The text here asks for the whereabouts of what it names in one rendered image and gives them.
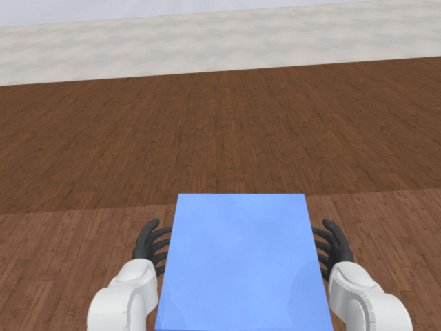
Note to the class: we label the right robot hand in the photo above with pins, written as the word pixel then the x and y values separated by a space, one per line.
pixel 338 250

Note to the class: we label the left robot hand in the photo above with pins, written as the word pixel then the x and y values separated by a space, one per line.
pixel 145 248

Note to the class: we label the carton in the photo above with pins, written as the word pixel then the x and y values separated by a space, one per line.
pixel 242 262

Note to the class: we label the left robot forearm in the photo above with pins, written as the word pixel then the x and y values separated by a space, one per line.
pixel 128 299

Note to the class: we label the right robot forearm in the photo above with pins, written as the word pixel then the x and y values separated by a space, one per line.
pixel 361 303

